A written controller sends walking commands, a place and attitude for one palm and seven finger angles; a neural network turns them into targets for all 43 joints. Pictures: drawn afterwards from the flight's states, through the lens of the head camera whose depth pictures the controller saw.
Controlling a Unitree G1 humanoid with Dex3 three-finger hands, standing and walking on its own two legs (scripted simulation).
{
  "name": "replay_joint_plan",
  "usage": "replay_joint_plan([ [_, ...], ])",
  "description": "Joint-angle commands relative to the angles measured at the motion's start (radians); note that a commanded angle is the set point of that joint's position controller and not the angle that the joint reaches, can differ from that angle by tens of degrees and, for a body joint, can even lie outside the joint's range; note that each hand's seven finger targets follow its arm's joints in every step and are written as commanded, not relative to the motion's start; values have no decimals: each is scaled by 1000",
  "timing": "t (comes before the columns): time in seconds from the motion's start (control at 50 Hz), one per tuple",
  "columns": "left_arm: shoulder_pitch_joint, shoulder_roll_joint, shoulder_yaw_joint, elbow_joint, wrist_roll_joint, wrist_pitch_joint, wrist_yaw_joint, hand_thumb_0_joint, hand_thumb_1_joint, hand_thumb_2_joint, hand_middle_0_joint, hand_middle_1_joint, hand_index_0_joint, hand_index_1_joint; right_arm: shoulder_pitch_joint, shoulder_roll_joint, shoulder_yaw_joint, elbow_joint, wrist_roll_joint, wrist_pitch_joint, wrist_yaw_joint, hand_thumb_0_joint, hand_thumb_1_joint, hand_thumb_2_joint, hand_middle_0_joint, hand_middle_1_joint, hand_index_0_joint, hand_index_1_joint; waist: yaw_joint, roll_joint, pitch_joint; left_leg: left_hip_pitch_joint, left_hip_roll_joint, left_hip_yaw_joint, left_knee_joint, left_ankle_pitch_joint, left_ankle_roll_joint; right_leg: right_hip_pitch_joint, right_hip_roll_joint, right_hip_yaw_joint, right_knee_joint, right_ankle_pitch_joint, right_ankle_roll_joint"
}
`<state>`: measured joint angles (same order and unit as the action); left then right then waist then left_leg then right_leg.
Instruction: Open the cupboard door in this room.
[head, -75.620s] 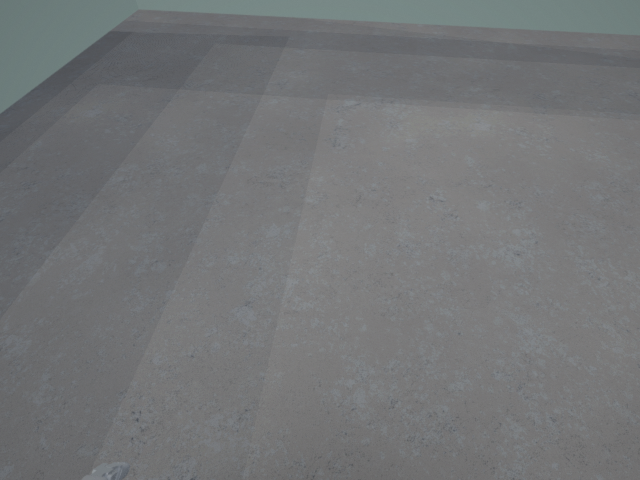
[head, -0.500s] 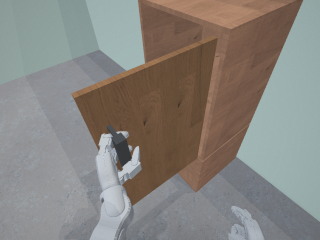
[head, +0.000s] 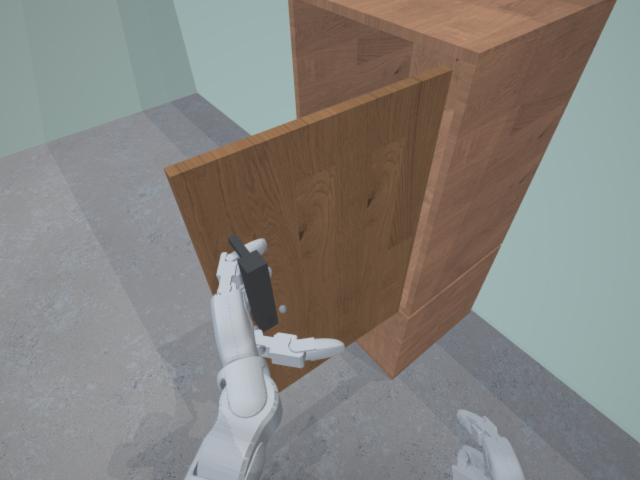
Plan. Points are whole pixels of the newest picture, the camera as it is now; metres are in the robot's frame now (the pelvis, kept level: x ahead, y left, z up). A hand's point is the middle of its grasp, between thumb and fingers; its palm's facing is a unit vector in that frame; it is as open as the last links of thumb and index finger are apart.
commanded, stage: open thumb and fingers to let go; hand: left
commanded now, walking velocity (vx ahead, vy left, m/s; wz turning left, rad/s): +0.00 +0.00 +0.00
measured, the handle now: (251, 282) +0.34 +0.11 +0.09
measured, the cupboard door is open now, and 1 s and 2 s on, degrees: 87 89 89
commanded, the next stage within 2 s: slide the hand sideways off the handle in 0.08 s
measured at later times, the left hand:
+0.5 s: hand (273, 340) +0.26 +0.07 +0.09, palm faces -0.14 -0.99 +0.03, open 16.1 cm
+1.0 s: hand (234, 371) +0.22 +0.11 +0.08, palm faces -0.07 -1.00 -0.01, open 16.1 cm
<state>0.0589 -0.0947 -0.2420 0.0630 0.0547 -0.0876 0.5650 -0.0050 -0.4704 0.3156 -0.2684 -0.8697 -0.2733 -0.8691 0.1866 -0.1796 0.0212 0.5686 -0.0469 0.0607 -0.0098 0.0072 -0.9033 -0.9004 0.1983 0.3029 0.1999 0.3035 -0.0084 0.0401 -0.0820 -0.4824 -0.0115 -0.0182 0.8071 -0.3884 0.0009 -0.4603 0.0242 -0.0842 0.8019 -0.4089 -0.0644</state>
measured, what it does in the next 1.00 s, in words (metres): stands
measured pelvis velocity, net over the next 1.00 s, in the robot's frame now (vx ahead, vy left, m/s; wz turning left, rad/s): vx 0.01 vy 0.01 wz -0.02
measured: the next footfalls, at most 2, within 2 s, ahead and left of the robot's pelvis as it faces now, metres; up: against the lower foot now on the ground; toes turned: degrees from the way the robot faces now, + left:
none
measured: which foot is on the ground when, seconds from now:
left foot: down 0.00-1.00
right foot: down 0.00-1.00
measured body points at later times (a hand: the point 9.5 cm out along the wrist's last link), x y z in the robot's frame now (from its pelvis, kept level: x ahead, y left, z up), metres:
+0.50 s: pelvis -0.01 +0.02 +0.00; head +0.00 +0.00 +0.45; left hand +0.26 +0.12 +0.09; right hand +0.16 -0.20 -0.08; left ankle +0.02 +0.12 -0.71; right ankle +0.01 -0.08 -0.71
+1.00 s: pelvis +0.01 +0.01 -0.01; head +0.03 -0.01 +0.44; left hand +0.22 +0.16 +0.09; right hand +0.19 -0.21 -0.08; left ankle +0.02 +0.12 -0.71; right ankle +0.01 -0.08 -0.71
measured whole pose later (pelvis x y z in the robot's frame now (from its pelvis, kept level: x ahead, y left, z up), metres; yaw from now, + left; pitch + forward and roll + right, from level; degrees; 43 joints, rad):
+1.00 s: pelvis +0.01 +0.01 -0.01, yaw -1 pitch +6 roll +0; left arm 0.48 0.13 -0.13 -0.29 -0.12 -0.20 -0.02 -0.01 -0.50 0.30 -0.19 -0.32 -0.18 -0.32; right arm 0.26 -0.22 0.04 0.44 0.01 -0.07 -0.01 0.01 -0.90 -0.90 0.20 0.30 0.20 0.30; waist 0.00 0.05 -0.09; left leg -0.54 -0.01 0.00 0.88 -0.45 0.02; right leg -0.53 0.02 -0.06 0.88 -0.46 -0.05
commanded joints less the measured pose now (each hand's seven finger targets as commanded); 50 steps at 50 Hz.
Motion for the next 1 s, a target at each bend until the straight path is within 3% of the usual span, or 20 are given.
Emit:
replay_joint_plan([
  [0.0,-253,-65,9,-205,24,-40,20,0,-500,300,-167,-400,-167,-400,-137,-86,-29,-169,-1,-46,-2,0,-900,-900,200,300,200,300,8,-97,-161,79,-3,-4,-90,140,19,34,-33,62,-183,131,30],
  [0.04,-252,-81,-5,-210,22,-40,20,0,-500,300,-150,-300,-150,-300,-133,-85,-29,-168,-1,-50,1,0,-900,-900,200,300,200,300,3,-111,-164,82,-3,-3,-84,148,20,32,-31,59,-180,146,31],
  [0.16,-275,-91,-12,-202,24,-31,24,0,-500,300,-150,-300,-150,-300,-138,-87,-29,-162,2,-49,4,0,-900,-900,200,300,200,300,2,-109,-154,83,1,-11,-88,135,16,16,-25,46,-173,112,26],
  [0.18,-252,4,-199,-199,113,-82,-184,0,-500,300,-150,-300,-150,-300,-67,-125,-28,-128,11,-46,13,0,-900,-900,200,300,200,300,-80,-154,-108,108,2,-11,-91,169,31,-21,-30,76,-151,219,32],
  [0.2,-280,72,-123,-265,71,-131,-296,0,-500,300,-150,-300,-150,-300,-55,-117,-36,-165,20,-54,7,0,-900,-900,200,300,200,300,-47,-115,-178,104,0,-10,-87,190,37,16,-33,73,-129,273,29],
  [0.22,-269,109,-114,-299,48,-162,-385,0,-500,300,-150,-300,-150,-300,-60,-119,-34,-179,27,-61,-1,0,-900,-900,200,300,200,300,-35,-75,-215,122,-1,-5,-86,195,38,39,-34,79,-122,292,27],
  [0.26,-251,116,-122,-314,-34,-189,-542,0,-500,300,-150,-300,-150,-300,-50,-124,-24,-199,46,-81,-9,0,-900,-900,200,300,200,300,-45,-33,-206,134,-3,-8,-90,182,38,39,-31,78,-123,277,23],
  [0.3,-197,110,-58,-297,-137,-177,-599,0,-500,300,-150,-300,-150,-300,-67,-117,-13,-224,61,-104,-19,0,-900,-900,200,300,200,300,-26,-68,-166,112,0,-18,-108,124,31,30,-20,61,-143,200,28],
  [0.34,-175,97,-11,-281,-190,-156,-582,0,-500,300,-150,-300,-150,-300,-84,-118,-7,-233,69,-126,-22,0,-900,-900,200,300,200,300,-13,-93,-118,86,-1,-25,-125,59,24,9,-15,49,-165,100,33],
  [0.38,-139,124,46,-282,-198,-142,-533,0,-500,300,-150,-300,-150,-300,-89,-123,-6,-235,68,-140,-18,0,-900,-900,200,300,200,300,6,-103,-110,73,-1,-26,-136,35,21,7,-15,47,-167,54,34],
  [0.44,-45,152,72,-325,-153,-146,-482,0,-500,300,-150,-300,-150,-300,-70,-125,-12,-247,60,-148,-3,0,-900,-900,200,300,200,300,19,-115,-128,72,3,-15,-136,79,22,26,-15,46,-150,97,32],
  [0.46,-15,173,79,-344,-134,-149,-474,0,-500,300,-150,-300,-150,-300,-69,-126,-13,-251,57,-147,3,0,-900,-900,200,300,200,300,30,-67,-138,76,2,-12,-134,97,21,32,-16,45,-138,116,26],
  [0.5,29,176,85,-371,-121,-154,-465,0,-500,300,-150,-300,-150,-300,-58,-123,-13,-261,55,-144,12,0,-900,-900,200,300,200,300,25,-82,-131,69,5,-7,-128,116,21,30,-14,44,-125,147,27],
  [0.54,55,183,79,-420,-109,-162,-465,0,-500,300,-150,-300,-150,-300,-53,-123,-15,-272,53,-144,17,0,-900,-900,200,300,200,300,22,-50,-135,69,7,-3,-121,119,20,22,-13,43,-113,152,25],
  [0.6,87,197,86,-439,-113,-161,-475,0,-500,300,-150,-300,-150,-300,-50,-125,-14,-280,51,-144,15,0,-900,-900,200,300,200,300,8,-79,-107,43,6,-1,-106,97,25,7,-13,55,-121,140,32],
  [0.68,168,214,112,-494,-136,-166,-504,0,-500,300,-150,-300,-150,-300,-46,-127,-14,-290,55,-152,8,0,-900,-900,200,300,200,300,15,-52,-119,35,4,2,-95,108,24,16,-11,56,-109,155,31],
  [0.76,265,228,128,-528,-157,-167,-528,0,-500,300,-150,-300,-150,-300,-26,-132,-17,-297,57,-166,5,0,-900,-900,200,300,200,300,14,-70,-123,23,3,-2,-76,140,24,20,-7,50,-94,206,34],
  [0.82,262,237,130,-563,-157,-174,-542,0,-500,300,-150,-300,-150,-300,-18,-133,-19,-300,56,-175,0,0,-900,-900,200,300,200,300,2,-57,-118,17,0,-3,-59,133,25,-8,-9,54,-84,203,38],
  [0.9,364,273,180,-569,-177,-182,-573,0,-500,300,-150,-300,-150,-300,0,-138,-25,-303,60,-184,-6,0,-900,-900,200,300,200,300,9,-96,-143,-8,-3,3,-36,156,26,21,-13,70,-80,251,46],
  [0.98,423,293,204,-605,-194,-196,-602,0,-500,300,-150,-300,-150,-300,5,-137,-28,-308,64,-195,-10,0,-900,-900,200,300,200,300,14,-69,-149,-19,-6,4,-20,172,26,24,-15,78,-70,285,49],
])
